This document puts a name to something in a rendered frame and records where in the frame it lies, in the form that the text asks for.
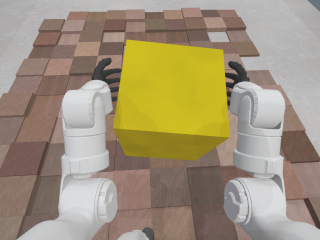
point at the carton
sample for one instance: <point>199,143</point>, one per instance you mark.
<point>172,101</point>

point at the left robot foot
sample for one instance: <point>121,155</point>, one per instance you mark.
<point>149,233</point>

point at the robot left upper arm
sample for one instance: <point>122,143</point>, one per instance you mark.
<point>86,204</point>

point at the robot right hand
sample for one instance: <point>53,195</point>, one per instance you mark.
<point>241,76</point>

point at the robot right forearm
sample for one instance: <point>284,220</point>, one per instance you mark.
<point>260,126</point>

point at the robot left hand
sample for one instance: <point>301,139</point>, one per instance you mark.
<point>101,74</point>

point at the robot left forearm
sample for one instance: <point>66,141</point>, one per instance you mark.
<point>84,126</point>

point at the robot right upper arm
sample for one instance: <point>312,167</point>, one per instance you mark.
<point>258,206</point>

